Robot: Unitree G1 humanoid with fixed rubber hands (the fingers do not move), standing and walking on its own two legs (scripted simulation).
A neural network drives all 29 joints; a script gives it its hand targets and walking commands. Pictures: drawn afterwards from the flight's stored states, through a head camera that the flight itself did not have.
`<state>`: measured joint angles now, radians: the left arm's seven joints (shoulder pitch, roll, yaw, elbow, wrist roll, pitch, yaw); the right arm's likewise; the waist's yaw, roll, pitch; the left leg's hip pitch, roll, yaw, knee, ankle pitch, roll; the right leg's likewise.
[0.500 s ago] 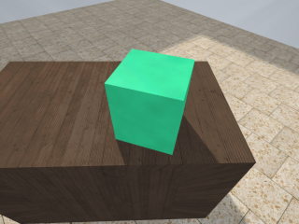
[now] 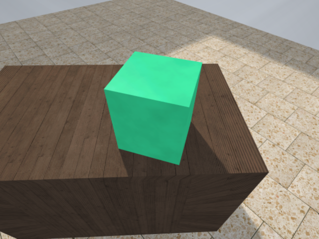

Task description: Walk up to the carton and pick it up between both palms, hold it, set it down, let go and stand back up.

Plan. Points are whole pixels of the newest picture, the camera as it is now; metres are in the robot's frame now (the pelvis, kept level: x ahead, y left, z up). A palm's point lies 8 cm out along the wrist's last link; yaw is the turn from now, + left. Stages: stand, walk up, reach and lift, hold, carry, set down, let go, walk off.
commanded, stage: stand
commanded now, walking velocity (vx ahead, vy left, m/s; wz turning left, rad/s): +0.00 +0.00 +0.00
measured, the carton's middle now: (157, 108) +0.49 +0.01 +0.06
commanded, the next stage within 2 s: none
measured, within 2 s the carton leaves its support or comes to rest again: neither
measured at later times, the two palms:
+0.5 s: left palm out of the picture +0.08 +0.26 -0.10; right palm out of the picture +0.07 -0.27 -0.11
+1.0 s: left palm out of the picture +0.08 +0.26 -0.10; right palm out of the picture +0.06 -0.26 -0.11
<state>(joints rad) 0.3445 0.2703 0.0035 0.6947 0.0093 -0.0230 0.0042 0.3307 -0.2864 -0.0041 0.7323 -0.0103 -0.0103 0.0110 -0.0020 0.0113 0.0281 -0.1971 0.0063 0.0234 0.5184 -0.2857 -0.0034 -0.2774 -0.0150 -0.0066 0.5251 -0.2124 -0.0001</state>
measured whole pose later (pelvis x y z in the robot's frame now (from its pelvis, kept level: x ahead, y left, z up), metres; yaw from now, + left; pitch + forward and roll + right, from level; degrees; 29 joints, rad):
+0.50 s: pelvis +0.00 +0.00 +0.00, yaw +0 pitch -2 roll +0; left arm 0.34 0.27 0.01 0.72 0.01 -0.02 0.01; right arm 0.33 -0.29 0.00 0.75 -0.01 -0.01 0.00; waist 0.00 0.01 0.02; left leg -0.19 0.01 0.03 0.51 -0.29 -0.01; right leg -0.27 -0.01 0.00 0.52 -0.21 0.00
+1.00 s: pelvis +0.01 +0.00 +0.00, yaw -1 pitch -2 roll +0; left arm 0.33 0.26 0.01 0.75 0.01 -0.02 0.01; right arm 0.34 -0.28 -0.01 0.76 0.00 -0.01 0.00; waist 0.00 0.01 0.03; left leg -0.18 0.01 0.04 0.50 -0.29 0.00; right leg -0.27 -0.01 0.01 0.51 -0.21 0.00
